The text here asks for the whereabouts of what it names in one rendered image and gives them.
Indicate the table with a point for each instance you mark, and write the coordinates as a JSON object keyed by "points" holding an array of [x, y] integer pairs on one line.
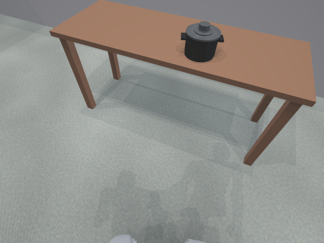
{"points": [[273, 65]]}

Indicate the lid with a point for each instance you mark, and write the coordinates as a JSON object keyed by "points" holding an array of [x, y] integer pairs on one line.
{"points": [[196, 34]]}

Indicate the pot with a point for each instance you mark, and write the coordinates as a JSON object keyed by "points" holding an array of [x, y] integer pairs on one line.
{"points": [[200, 51]]}

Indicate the knob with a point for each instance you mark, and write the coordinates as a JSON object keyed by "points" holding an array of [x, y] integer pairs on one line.
{"points": [[204, 25]]}

